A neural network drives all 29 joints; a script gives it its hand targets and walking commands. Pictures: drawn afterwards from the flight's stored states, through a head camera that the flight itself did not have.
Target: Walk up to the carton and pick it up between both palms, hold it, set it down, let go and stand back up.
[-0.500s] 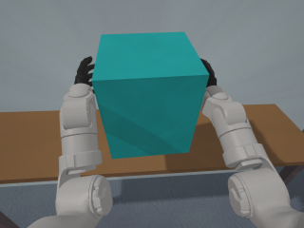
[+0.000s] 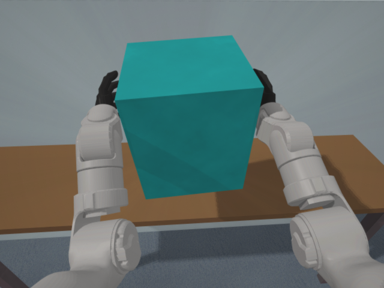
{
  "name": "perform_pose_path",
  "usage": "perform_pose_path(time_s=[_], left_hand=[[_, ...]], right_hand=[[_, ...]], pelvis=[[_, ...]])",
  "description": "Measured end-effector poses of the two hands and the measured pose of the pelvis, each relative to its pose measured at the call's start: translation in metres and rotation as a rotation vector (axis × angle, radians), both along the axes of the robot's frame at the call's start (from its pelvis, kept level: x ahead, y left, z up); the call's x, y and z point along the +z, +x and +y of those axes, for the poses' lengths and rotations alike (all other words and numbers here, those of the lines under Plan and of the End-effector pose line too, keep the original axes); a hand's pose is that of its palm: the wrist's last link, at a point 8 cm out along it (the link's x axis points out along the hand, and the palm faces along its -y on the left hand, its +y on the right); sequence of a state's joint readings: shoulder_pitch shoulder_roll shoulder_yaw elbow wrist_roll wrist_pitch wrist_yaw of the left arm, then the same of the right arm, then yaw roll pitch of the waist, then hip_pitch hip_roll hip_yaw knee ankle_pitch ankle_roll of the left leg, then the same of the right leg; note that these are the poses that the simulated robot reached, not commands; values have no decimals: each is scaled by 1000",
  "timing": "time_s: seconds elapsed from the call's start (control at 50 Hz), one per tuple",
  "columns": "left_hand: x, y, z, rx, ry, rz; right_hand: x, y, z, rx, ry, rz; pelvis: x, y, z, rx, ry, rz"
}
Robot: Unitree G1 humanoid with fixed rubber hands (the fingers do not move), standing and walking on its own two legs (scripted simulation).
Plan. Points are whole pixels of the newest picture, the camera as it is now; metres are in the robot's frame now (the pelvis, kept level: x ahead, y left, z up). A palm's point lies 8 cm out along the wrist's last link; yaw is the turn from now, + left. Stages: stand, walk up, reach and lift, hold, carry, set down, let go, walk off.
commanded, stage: hold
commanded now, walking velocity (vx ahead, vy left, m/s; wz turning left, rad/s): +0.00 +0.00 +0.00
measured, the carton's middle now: (187, 119) +0.39 +0.01 +0.21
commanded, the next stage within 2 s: none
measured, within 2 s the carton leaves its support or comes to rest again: neither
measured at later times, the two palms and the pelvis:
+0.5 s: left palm (106, 113) +0.38 +0.16 +0.24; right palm (259, 110) +0.38 -0.14 +0.24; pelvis +0.01 +0.00 +0.00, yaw +1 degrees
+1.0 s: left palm (108, 112) +0.37 +0.16 +0.24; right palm (263, 112) +0.37 -0.14 +0.23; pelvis +0.00 -0.01 +0.00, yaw +1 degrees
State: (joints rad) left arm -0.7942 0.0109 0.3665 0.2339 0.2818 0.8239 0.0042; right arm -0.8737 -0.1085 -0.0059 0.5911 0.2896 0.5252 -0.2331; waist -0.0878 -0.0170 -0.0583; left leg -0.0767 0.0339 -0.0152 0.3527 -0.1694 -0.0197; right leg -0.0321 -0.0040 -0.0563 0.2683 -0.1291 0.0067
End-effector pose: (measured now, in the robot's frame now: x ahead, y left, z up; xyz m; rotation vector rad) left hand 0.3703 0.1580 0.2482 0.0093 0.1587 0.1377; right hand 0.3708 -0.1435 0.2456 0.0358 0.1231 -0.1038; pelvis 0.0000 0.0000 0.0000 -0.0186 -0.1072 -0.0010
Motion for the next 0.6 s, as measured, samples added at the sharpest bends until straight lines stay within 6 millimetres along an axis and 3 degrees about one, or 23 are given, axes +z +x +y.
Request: perform_pose_path(time_s=[0.6], left_hand=[[-6, 4, 2, 3, -9, -10]], right_hand=[[-9, 5, 2, 5, -7, -4]], pelvis=[[0, 11, -2, 16, -2, -18]])
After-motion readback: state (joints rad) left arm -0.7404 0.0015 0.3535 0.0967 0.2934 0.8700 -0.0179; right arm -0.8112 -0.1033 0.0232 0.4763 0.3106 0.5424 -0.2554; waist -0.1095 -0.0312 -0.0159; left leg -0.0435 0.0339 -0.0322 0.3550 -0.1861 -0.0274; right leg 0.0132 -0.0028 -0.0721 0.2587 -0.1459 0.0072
